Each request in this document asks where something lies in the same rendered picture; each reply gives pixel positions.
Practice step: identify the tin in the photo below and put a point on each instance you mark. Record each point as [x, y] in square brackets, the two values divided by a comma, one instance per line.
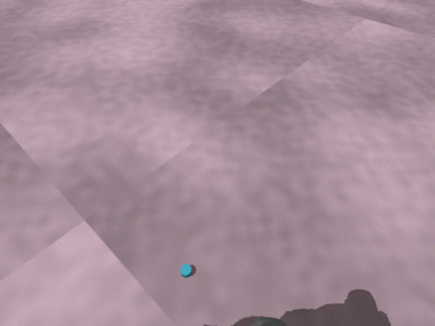
[186, 270]

